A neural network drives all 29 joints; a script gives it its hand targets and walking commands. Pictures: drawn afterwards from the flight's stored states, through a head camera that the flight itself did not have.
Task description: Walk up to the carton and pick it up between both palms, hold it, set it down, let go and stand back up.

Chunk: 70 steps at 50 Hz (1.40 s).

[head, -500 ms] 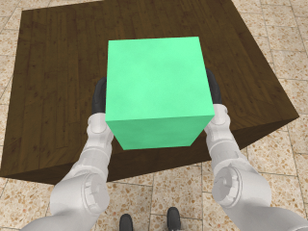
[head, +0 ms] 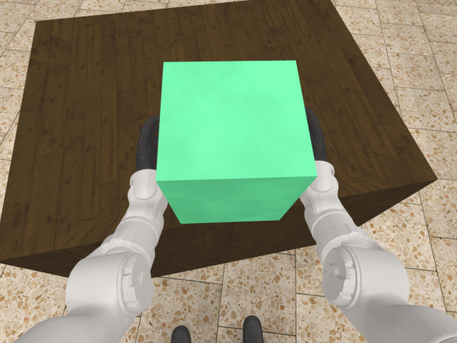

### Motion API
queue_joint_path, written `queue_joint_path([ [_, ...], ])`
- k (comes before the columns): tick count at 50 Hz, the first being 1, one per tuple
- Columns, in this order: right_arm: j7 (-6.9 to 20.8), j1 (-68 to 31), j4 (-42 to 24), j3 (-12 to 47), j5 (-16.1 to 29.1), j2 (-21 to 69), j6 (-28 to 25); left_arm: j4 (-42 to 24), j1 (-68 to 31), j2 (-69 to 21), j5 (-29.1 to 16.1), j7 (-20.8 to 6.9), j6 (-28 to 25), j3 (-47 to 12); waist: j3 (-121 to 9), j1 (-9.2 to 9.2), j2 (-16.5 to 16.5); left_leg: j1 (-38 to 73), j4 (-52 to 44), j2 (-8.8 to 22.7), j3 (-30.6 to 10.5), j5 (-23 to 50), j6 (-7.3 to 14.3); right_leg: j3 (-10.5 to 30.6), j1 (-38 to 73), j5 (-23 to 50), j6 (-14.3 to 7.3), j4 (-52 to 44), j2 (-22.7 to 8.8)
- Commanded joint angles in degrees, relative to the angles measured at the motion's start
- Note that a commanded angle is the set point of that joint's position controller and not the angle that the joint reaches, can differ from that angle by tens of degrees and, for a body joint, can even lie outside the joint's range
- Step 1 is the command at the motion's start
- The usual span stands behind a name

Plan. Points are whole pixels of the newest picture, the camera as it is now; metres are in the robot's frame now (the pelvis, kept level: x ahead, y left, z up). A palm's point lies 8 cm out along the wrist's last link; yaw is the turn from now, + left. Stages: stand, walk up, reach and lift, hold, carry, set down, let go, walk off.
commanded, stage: reach and lift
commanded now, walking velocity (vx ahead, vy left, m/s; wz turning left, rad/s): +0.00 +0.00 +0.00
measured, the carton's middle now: (230, 153) +0.43 -0.03 +0.01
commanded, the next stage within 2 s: none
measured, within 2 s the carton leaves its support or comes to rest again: leaves its support in 0.54 s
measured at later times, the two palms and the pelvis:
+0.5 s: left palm (140, 181) +0.39 +0.13 +0.00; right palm (308, 162) +0.40 -0.17 +0.02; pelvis -0.01 +0.00 -0.01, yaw +1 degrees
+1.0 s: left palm (105, 173) +0.35 +0.15 +0.11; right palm (328, 140) +0.36 -0.15 +0.14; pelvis -0.06 -0.01 +0.00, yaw +3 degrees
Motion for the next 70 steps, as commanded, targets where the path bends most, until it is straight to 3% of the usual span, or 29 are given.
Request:
queue_joint_path([
  [1, 8.51, -23.3, 2.38, 21.64, -6.56, 37.55, -0.87, 0.35, -27.06, -36.03, 5.4, -6.83, -1.09, -15.4, -39.72, 0.91, -3.93, 14.59, 5.11, -6.88, -0.79, 17.83, 2.27, -0.1, 32.62, 31.6, 4.39, 9.29, 3.14],
  [13, 7.73, -25.23, -2.58, 28.49, 1.57, 38.57, 2.62, -7.33, -29.82, -39.5, -0.69, -5.58, 0.97, -23.73, -43.24, 0.15, -1.81, 17.4, 10.35, -7.33, -2.32, 22.01, 1.56, 0.38, 31.33, 33.28, 3.71, 13.13, 4.27],
  [22, 6.68, -27.23, -10.23, 37.36, 10.17, 42.93, 6.86, -20.13, -35.3, -44.9, -8.25, -4.65, 3.2, -33.96, -47.37, -0.25, -1.81, 18.64, 14.81, -7.69, -3.24, 22.68, 1.64, 1.45, 31.73, 32.39, 3.13, 16.94, 4.98],
  [31, 4.44, -26.99, -18.46, 43.05, 15.92, 48.25, 13.09, -36.7, -40.66, -50.29, -13.24, -4.08, 7.72, -42.43, -43.88, -1.27, -0.25, 19.48, 14.98, -8.2, -2.73, 17.23, 1.55, 1.53, 32.52, 22.23, 2.51, 16.0, 5.39],
  [34, 3.95, -29.2, -23.29, 43.45, 16.35, 49.67, 16.01, -40.09, -42.62, -51.22, -14.52, -4.39, 9.87, -43.19, -40.28, -1.13, -0.59, 17.86, 12.77, -8.12, -2.32, 10.24, 2.58, 1.4, 33.99, 16.09, 2.77, 14.94, 4.89],
  [41, 2.82, -36.8, -22.4, 37.09, 15.04, 50.24, 24.04, -41.53, -54.11, -46.94, -16.76, -4.78, 15.48, -40.32, -33.23, -1.45, -0.52, 16.34, 8.13, -7.65, -0.88, -2.65, 3.99, 1.71, 33.85, 0.46, 2.08, 10.31, 3.0],
  [47, 2.88, -41.7, -15.62, 29.42, 13.27, 48.67, 31.6, -38.52, -60.98, -42.53, -14.99, -5.3, 21.72, -33.66, -29.84, -1.94, -0.05, 22.6, 5.5, -7.56, -0.37, -5.67, 3.42, 1.35, 32.98, -9.47, 0.98, 4.84, 1.49],
  [51, 3.04, -43.34, -11.69, 24.27, 12.9, 47.32, 35.78, -34.88, -61.7, -38.35, -10.8, -6.59, 26.05, -25.51, -22.75, -0.94, -1.28, 26.09, 3.98, -8.26, 0.2, -5.07, 3.44, 1.7, 33.87, -12.75, 0.83, 0.52, 0.11],
  [56, 3.57, -45.14, -11.55, 20.91, 13.12, 44.68, 38.13, -29.88, -58.16, -33.48, -6.82, -8.48, 30.03, -17.37, -17.75, 0.48, -4.91, 29.51, 2.7, -8.59, 1.27, -3.75, 3.53, 1.75, 35.72, -15.4, 1.16, -3.47, -0.64],
  [59, 4.2, -44.52, -11.75, 18.56, 11.84, 40.82, 38.59, -28.26, -55.03, -31.85, -4.33, -9.36, 31.96, -14.25, -14.06, 0.49, -4.03, 31.24, 0.66, -8.12, 1.24, -4.37, 3.25, -0.18, 36.17, -14.43, 0.91, -3.93, 0.28],
  [64, 5.36, -42.05, -14.48, 17.49, 10.47, 36.91, 37.84, -32.77, -51.72, -30.62, -2.65, -9.73, 34.94, -14.8, -12.9, -0.4, -2.9, 34.45, -1.47, -7.28, 1.43, -4.95, 2.5, -2.05, 36.86, -11.71, 0.31, -4.71, 1.37],
  [68, 5.96, -40.72, -21.63, 20.75, 10.7, 37.63, 35.94, -41.5, -49.55, -34.46, -3.88, -8.62, 36.17, -20.96, -17.82, -0.96, 0.25, 35.31, -2.76, -6.35, 1.4, -3.2, 2.14, -3.09, 38.75, -6.72, 0.26, -3.83, 2.6],
  [70, 6.11, -39.89, -25.11, 23.0, 11.48, 36.93, 35.53, -45.73, -48.29, -35.72, -5.41, -7.93, 37.17, -24.35, -19.36, -1.35, 0.24, 36.59, -2.45, -6.09, 1.07, -1.58, 1.64, -3.42, 39.13, -4.72, 0.1, -3.35, 3.25],
])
